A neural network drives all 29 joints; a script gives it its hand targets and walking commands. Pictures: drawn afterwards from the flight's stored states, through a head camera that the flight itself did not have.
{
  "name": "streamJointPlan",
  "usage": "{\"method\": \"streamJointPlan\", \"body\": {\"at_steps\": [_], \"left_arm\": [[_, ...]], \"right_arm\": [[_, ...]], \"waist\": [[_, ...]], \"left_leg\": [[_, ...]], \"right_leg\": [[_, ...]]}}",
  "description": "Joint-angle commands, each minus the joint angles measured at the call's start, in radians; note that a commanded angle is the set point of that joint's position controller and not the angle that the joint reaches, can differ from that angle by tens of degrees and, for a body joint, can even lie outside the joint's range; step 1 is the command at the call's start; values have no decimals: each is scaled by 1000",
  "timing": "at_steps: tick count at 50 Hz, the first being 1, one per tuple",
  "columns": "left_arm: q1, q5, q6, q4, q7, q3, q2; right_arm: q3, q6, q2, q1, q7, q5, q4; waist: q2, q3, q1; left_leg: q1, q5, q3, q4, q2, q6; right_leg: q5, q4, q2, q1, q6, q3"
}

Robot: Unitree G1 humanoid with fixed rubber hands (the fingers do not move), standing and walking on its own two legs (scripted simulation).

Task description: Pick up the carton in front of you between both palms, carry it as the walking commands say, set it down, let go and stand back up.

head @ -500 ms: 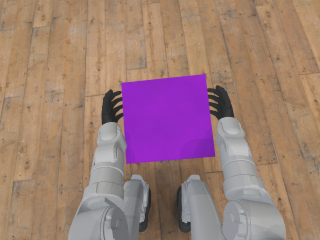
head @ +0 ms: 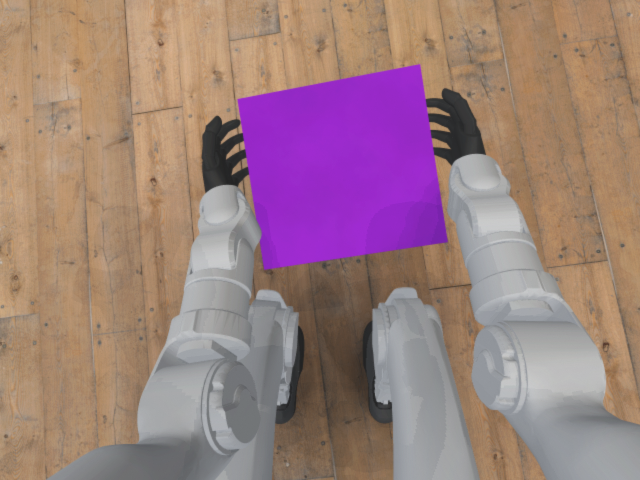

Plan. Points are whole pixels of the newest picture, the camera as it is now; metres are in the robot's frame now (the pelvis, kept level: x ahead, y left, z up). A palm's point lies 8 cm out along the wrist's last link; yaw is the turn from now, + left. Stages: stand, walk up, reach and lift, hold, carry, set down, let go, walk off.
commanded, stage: set down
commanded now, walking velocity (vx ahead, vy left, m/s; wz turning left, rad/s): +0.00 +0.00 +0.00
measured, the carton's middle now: (342, 182) +0.46 -0.03 -0.20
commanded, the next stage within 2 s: none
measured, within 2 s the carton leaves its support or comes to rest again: rests again in 1.00 s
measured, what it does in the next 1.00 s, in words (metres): lowers itself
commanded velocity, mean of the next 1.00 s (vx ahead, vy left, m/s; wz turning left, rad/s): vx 0.00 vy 0.00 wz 0.00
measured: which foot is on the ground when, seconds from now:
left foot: down 0.00-1.00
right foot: down 0.00-1.00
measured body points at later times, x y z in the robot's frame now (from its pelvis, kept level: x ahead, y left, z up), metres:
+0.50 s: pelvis -0.02 +0.00 -0.10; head +0.32 -0.07 +0.19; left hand +0.48 +0.11 -0.25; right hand +0.52 -0.18 -0.27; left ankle +0.10 +0.12 -0.46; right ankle +0.10 -0.09 -0.46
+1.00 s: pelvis -0.02 +0.00 -0.12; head +0.31 -0.07 +0.17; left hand +0.49 +0.13 -0.27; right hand +0.53 -0.17 -0.28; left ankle +0.10 +0.12 -0.46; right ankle +0.10 -0.09 -0.46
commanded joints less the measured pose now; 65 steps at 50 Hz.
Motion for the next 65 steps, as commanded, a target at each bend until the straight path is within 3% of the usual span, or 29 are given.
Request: {"method": "streamJointPlan", "body": {"at_steps": [1, 21, 23, 30, 34, 40, 52, 54, 65], "left_arm": [[-613, -70, -17, 16, -227, -532, -762], [-887, -181, -59, 60, -191, -479, -587], [-867, -198, -61, 84, -191, -479, -598], [-814, -199, -40, 187, -234, -417, -644], [-847, -160, -22, 215, -267, -363, -631], [-854, -124, -15, 264, -283, -291, -600], [-845, -111, -12, 347, -291, -255, -578], [-852, -119, -12, 346, -292, -262, -574], [-772, -88, -1, 388, -310, -223, -522]], "right_arm": [[370, -42, 793, -498, 189, 94, -43], [450, -85, 595, -810, 179, 236, 92], [468, -94, 582, -852, 177, 257, 67], [519, -91, 605, -893, 177, 287, 36], [478, -76, 613, -874, 187, 263, 94], [422, -78, 580, -869, 195, 227, 188], [319, -75, 488, -818, 231, 168, 280], [302, -70, 486, -797, 240, 157, 293], [242, -43, 436, -683, 274, 80, 337]], "waist": [[-80, -927, -32], [-116, -863, -22], [-123, -886, -20], [-234, -888, 6], [-215, -765, 12], [-189, -666, 8], [-63, -559, -53], [-57, -551, -72], [-73, -442, -84]], "left_leg": [[342, 198, 28, -76, -128, -28], [221, 200, 65, 195, -118, -27], [237, 210, 67, 214, -116, -24], [76, 235, 73, 263, -115, -19], [-35, 176, 75, 272, -109, -18], [-39, 129, 80, 277, -107, -16], [25, 141, 60, 280, -113, -25], [34, 147, 53, 282, -114, -25], [-47, 150, 43, 304, -119, -26]], "right_leg": [[264, -146, 101, 630, 31, 60], [264, 103, 58, 493, 15, 73], [272, 120, 56, 507, 18, 72], [426, 155, 44, 651, 27, 104], [372, 155, 43, 584, 24, 123], [243, 149, 42, 462, 14, 117], [183, 179, 23, 262, -18, 97], [185, 186, 21, 240, -22, 92], [205, 211, 6, 180, -33, 99]]}}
